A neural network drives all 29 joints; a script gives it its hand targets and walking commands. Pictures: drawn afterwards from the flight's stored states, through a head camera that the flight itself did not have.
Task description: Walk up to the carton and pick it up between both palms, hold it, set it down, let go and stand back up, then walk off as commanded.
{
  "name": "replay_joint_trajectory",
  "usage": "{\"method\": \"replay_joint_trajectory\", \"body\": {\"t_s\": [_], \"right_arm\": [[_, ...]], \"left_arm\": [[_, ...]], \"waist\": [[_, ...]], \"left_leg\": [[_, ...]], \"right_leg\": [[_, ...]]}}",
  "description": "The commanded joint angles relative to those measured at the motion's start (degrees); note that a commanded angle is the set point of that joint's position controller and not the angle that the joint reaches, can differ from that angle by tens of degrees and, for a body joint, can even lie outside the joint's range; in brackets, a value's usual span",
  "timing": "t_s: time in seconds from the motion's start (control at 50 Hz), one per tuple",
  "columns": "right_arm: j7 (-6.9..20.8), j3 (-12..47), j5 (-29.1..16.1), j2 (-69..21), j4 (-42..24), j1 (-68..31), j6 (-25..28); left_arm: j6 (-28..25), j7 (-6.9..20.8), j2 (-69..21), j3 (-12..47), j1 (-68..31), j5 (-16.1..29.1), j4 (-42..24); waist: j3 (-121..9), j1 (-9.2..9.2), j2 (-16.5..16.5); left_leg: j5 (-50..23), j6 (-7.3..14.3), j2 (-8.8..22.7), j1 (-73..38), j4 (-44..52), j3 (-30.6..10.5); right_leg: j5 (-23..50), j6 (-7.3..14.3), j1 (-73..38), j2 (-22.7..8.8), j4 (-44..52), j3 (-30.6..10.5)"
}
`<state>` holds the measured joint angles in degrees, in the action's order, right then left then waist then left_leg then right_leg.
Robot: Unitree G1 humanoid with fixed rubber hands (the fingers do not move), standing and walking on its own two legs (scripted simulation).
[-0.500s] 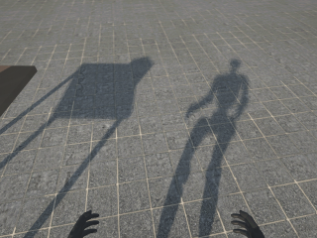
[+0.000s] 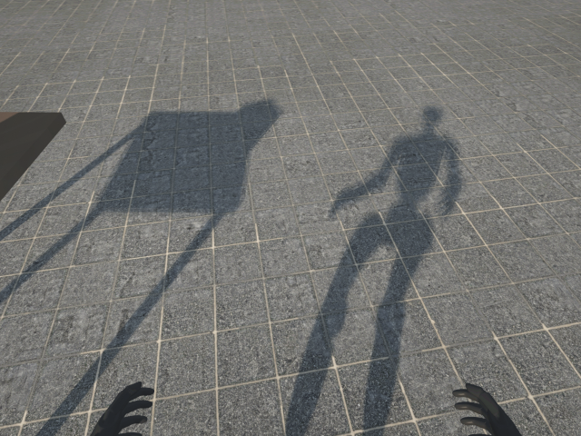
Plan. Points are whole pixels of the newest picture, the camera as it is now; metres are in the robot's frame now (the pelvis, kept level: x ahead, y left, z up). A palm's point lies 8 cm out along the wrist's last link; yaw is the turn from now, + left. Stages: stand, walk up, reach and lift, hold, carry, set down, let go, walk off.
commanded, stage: stand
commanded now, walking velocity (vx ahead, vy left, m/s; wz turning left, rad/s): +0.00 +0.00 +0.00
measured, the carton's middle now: out of the picture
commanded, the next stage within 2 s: walk up in 0.96 s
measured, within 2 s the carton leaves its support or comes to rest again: neither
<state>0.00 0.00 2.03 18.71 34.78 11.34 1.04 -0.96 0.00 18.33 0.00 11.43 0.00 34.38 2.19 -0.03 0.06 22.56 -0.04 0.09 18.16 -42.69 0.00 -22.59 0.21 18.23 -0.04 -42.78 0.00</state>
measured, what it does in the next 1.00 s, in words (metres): stands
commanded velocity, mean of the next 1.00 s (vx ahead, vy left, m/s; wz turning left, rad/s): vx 0.00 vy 0.00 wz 0.00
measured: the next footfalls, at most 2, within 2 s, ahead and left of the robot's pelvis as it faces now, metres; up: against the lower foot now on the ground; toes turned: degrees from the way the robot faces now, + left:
left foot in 1.42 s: +0.12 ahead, +0.17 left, +0.00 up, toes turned +9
right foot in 1.76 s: +0.22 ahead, +0.01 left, +0.00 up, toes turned +13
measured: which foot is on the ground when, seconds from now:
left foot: down 0.00-1.00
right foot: down 0.00-1.00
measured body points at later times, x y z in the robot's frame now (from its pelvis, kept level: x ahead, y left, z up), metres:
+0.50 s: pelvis +0.00 +0.00 +0.00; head +0.00 +0.00 +0.45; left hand +0.16 +0.28 -0.07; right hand +0.16 -0.28 -0.08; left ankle +0.00 +0.12 -0.71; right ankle +0.01 -0.12 -0.71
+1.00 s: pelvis +0.00 +0.00 +0.00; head +0.00 +0.00 +0.45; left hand +0.16 +0.28 -0.07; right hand +0.16 -0.28 -0.08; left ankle +0.00 +0.12 -0.71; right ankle +0.01 -0.12 -0.71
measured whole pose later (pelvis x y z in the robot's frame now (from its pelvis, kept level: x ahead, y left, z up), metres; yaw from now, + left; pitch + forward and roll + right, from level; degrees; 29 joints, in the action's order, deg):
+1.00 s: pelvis +0.00 +0.00 +0.00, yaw +0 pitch -2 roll +0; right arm 0.0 0.0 1.4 20.6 35.8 11.3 1.4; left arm -1.5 0.0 20.3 0.0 11.4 0.0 34.4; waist 2.1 -0.2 0.1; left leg 22.5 0.0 0.1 18.1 -43.0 0.0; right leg -22.6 0.3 18.2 0.0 -43.1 0.0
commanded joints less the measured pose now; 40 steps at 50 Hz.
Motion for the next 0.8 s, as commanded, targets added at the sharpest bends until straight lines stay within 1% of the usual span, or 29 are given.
{"method": "replay_joint_trajectory", "body": {"t_s": [0.0, 0.04, 0.06, 0.08, 0.1, 0.14, 0.16, 0.22, 0.26, 0.28, 0.3, 0.34, 0.36, 0.38, 0.4, 0.42, 0.44, 0.46, 0.48, 0.5, 0.52, 0.54, 0.58, 0.6, 0.68, 0.7, 0.72, 0.76, 0.78], "right_arm": [[-0.5, -4.3, -0.4, 12.2, -0.6, -4.1, 2.9], [0.0, -4.9, -0.7, 11.9, -0.8, -4.5, 3.1], [-0.2, -4.4, -0.4, 11.6, -0.2, -1.9, 3.1], [-0.1, -4.3, -1.0, 12.0, 0.0, -3.1, 3.2], [-0.2, -4.1, -1.3, 10.8, 0.3, -3.3, 3.1], [-0.2, -4.3, -1.1, 10.0, -0.3, -4.9, 2.7], [-0.2, -4.3, -0.7, 10.6, -0.1, -3.9, 2.5], [-0.5, -5.1, -0.3, 13.6, -0.3, -2.9, 2.9], [-0.4, -4.7, 0.0, 13.1, 0.9, -1.5, 2.8], [-0.2, -4.3, -0.8, 12.0, 0.3, -2.0, 3.0], [0.0, -4.8, -0.8, 12.7, -0.5, -4.0, 3.3], [0.0, -4.5, -0.9, 11.5, -0.7, -5.5, 3.0], [-0.3, -4.1, -0.8, 11.9, -0.2, -3.2, 2.5], [0.1, -3.8, -1.2, 10.5, 0.5, -3.1, 2.7], [-0.2, -4.3, -0.8, 12.7, 0.6, -3.0, 3.0], [-0.4, -4.1, -0.3, 11.6, 0.7, -2.2, 2.7], [-0.1, -4.4, -0.6, 12.2, 0.6, -2.7, 3.0], [-0.2, -4.4, -0.7, 12.0, -0.1, -3.9, 3.1], [-0.5, -4.6, -0.5, 12.6, -0.3, -4.0, 3.2], [0.0, -4.8, -1.2, 12.7, -0.6, -5.1, 3.0], [0.0, -4.3, -1.4, 11.2, 0.4, -2.4, 2.7], [-0.1, -4.4, -0.9, 12.0, -0.1, -3.7, 2.7], [-0.2, -4.3, -1.2, 12.1, 0.5, -3.0, 2.9], [-0.6, -4.3, -0.5, 12.9, 0.3, -3.6, 2.8], [-0.3, -4.4, -1.1, 13.1, 0.2, -5.3, 3.2], [-0.4, -5.3, -0.9, 15.2, 0.1, -5.5, 3.1], [-0.1, -4.4, -1.0, 12.7, 0.8, -4.1, 2.7], [-0.6, -4.5, -0.5, 13.3, 0.9, -3.8, 2.9], [-0.5, -5.2, -1.2, 13.1, 0.3, -5.5, 3.0]], "left_arm": [[-2.0, -0.1, 12.2, -4.6, -3.8, -1.1, -1.9], [-2.1, -0.7, 13.0, -4.6, -2.8, -1.8, -0.6], [-1.5, -0.6, 12.1, -4.4, -3.6, -1.4, -0.6], [-1.6, -0.2, 12.8, -4.5, -3.2, -1.2, -1.2], [-1.5, -0.3, 13.1, -4.5, -3.2, -1.7, -0.5], [-2.0, -0.3, 13.5, -4.5, -5.1, -2.0, -1.4], [-2.2, -0.4, 12.2, -4.3, -4.6, -1.9, -0.9], [-2.2, -0.4, 11.8, -4.2, -3.3, -1.1, -1.1], [-2.3, -0.2, 12.5, -4.2, -2.3, -1.1, -0.1], [-2.3, -0.2, 12.1, -4.0, -2.8, -1.0, -0.7], [-1.8, -0.5, 12.8, -4.2, -3.2, -1.1, -0.5], [-2.2, -0.6, 13.4, -4.2, -2.6, -1.1, -0.6], [-2.0, -0.9, 14.5, -4.8, -4.6, -1.7, -0.5], [-1.7, -0.8, 14.4, -4.2, -3.5, -1.0, -0.6], [-1.5, -0.7, 14.5, -4.6, -3.3, -1.2, 0.4], [-1.9, -0.6, 13.5, -4.4, -3.3, -1.7, 0.1], [-2.4, -0.5, 13.6, -4.7, -3.6, -1.4, 0.0], [-2.2, -0.6, 14.3, -4.5, -5.6, -1.5, -0.7], [-2.2, -0.3, 12.9, -4.4, -5.8, -1.2, -0.6], [-2.4, -0.4, 13.2, -3.8, -4.1, -1.3, -0.4], [-2.5, -0.5, 15.1, -4.6, -5.2, -1.5, 0.5], [-2.3, -0.6, 13.7, -4.6, -4.3, -1.1, -0.5], [-2.5, -0.7, 14.3, -5.2, -3.2, -1.2, -0.6], [-2.5, -0.5, 14.8, -4.5, -4.3, -1.1, -0.4], [-2.3, -0.2, 13.1, -3.8, -2.0, -1.3, 1.1], [-2.3, -0.1, 12.9, -4.2, -1.9, -1.1, 1.0], [-2.3, -0.5, 13.8, -4.2, -3.2, -1.2, 0.8], [-2.4, -0.3, 14.4, -4.2, -5.0, -1.1, 0.9], [-2.6, -0.3, 13.2, -3.7, -3.0, -1.0, 1.0]], "waist": [[-4.6, -0.86, 1.9], [-4.5, -0.93, -0.3], [-5.0, 0.16, 0.6], [-3.4, -0.93, 2.5], [-7.0, -0.35, 0.5], [-5.2, 0.23, -1.2], [-5.3, -0.42, -4.3], [-4.1, -1.0, 1.8], [-4.9, -1.57, -2.0], [-2.4, -1.36, -1.3], [-3.8, -0.84, 0.7], [-3.9, -1.11, 1.8], [-5.2, 0.44, 1.4], [-3.9, -0.92, -2.6], [-2.7, -1.54, -0.2], [-3.3, -0.05, -0.4], [-4.6, -0.97, -0.2], [-3.6, 0.0, 0.4], [-4.5, 0.11, -1.5], [-3.3, -1.32, -2.1], [-3.3, 0.49, -1.7], [-5.3, -0.13, 0.5], [-4.3, -1.04, 0.3], [-2.8, -0.53, 1.9], [-4.4, -1.96, -1.9], [-5.2, -1.84, -0.1], [-4.1, -0.47, 0.4], [-4.8, -0.17, 0.5], [-4.6, -0.92, -0.3]], "left_leg": [[-11.6, 3.5, 4.3, 0.1, 9.6, -6.5], [-12.5, 3.6, 4.6, -1.2, 8.5, -5.9], [-11.7, 3.6, 4.9, -1.8, 8.8, -5.9], [-10.3, 3.8, 5.4, -0.4, 8.9, -7.0], [-12.3, 3.8, 4.5, -1.8, 7.2, -5.8], [-9.1, 4.0, 4.1, -1.0, 6.5, -5.2], [-10.2, 3.9, 4.3, -1.0, 8.0, -5.5], [-14.8, 4.2, 4.4, -2.6, 7.7, -5.2], [-13.7, 4.4, 4.7, -1.9, 7.3, -6.0], [-13.5, 4.8, 5.3, 0.5, 8.3, -7.8], [-14.0, 4.3, 4.6, -0.7, 6.9, -6.2], [-13.2, 4.7, 5.3, -0.6, 8.6, -6.9], [-11.1, 4.6, 4.7, -1.1, 8.6, -6.0], [-8.7, 4.5, 4.2, 0.9, 9.1, -6.9], [-8.1, 4.6, 4.1, 0.8, 9.3, -6.2], [-8.4, 5.2, 4.9, -0.4, 8.9, -6.5], [-9.7, 4.4, 4.3, -1.1, 8.1, -6.4], [-9.3, 4.1, 4.1, 0.1, 8.6, -5.0], [-11.2, 4.0, 4.9, -2.2, 8.5, -6.1], [-11.5, 4.3, 4.7, -0.3, 7.8, -6.2], [-11.3, 4.4, 4.7, -0.6, 8.9, -6.4], [-11.9, 4.5, 4.8, -1.7, 8.8, -6.2], [-12.1, 4.3, 4.5, -1.4, 9.2, -6.0], [-14.3, 5.0, 4.7, -0.8, 9.1, -7.0], [-11.8, 4.9, 5.7, 0.5, 9.8, -8.4], [-11.6, 4.3, 4.9, 0.5, 8.2, -6.6], [-11.9, 3.9, 4.5, -1.7, 7.9, -5.8], [-12.0, 4.3, 5.0, -1.4, 8.6, -6.6], [-11.6, 4.3, 4.7, -1.7, 6.8, -5.3]], "right_leg": [[8.6, 3.7, 0.6, -3.8, 7.2, -5.5], [9.7, 4.8, 1.1, -4.4, 7.4, -6.1], [9.1, 4.6, 1.2, -4.5, 7.0, -5.9], [7.1, 3.8, 0.0, -4.1, 7.7, -5.1], [10.6, 4.5, -0.8, -4.5, 8.0, -6.1], [8.7, 4.8, 1.0, -5.2, 9.0, -6.5], [9.6, 5.1, -0.4, -4.9, 8.6, -6.1], [12.3, 5.5, 1.5, -4.9, 7.4, -6.7], [9.7, 4.9, 0.0, -4.5, 6.7, -5.6], [10.5, 4.5, 0.4, -4.3, 7.0, -5.7], [11.3, 4.4, 0.3, -4.3, 8.0, -5.9], [11.4, 5.0, 0.6, -4.5, 7.6, -6.8], [10.0, 4.9, -0.5, -5.2, 8.7, -7.3], [8.6, 5.1, -0.9, -4.6, 7.8, -6.4], [5.9, 4.9, 0.2, -4.7, 8.3, -6.4], [7.3, 4.9, 0.0, -4.7, 8.6, -7.1], [7.5, 4.7, 0.6, -5.0, 8.4, -7.2], [9.6, 4.9, 0.4, -4.9, 8.5, -6.6], [9.4, 4.4, 2.0, -4.4, 7.5, -6.3], [10.9, 4.9, 0.7, -4.7, 9.0, -6.5], [10.2, 4.7, 0.1, -4.7, 8.4, -7.0], [9.0, 4.4, 0.0, -4.1, 7.1, -6.6], [10.3, 4.8, -0.7, -5.1, 7.6, -7.1], [11.8, 4.6, 0.4, -4.7, 7.0, -7.3], [9.7, 4.7, -1.9, -3.9, 6.7, -5.8], [10.4, 4.4, -2.1, -4.6, 7.7, -5.8], [9.8, 5.3, 0.9, -5.1, 8.2, -7.3], [9.2, 4.3, 0.3, -4.5, 7.7, -6.4], [9.1, 5.2, 1.4, -5.4, 9.0, -7.3]]}}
